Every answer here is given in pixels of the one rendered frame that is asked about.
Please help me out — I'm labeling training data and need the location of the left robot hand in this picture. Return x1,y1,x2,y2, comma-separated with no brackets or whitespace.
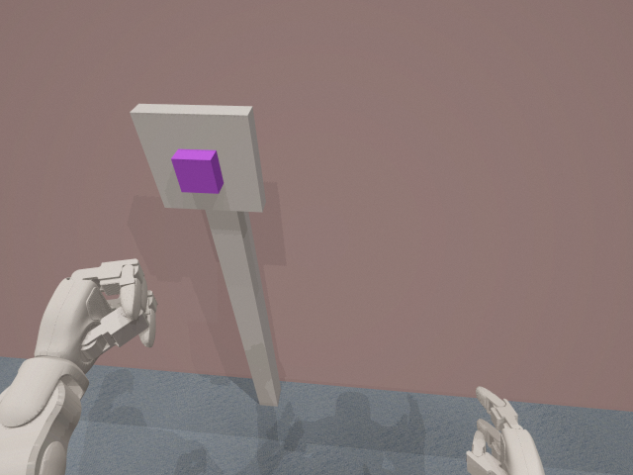
35,259,158,374

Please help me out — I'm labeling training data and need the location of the right robot hand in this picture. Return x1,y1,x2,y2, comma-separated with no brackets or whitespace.
467,386,545,475

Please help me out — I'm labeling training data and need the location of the button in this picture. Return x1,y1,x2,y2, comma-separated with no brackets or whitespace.
171,149,224,194

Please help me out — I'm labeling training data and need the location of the robot left forearm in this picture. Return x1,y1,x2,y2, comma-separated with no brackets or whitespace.
0,356,89,475

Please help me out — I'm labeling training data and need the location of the panel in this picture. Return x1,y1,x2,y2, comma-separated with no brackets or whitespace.
130,104,281,407

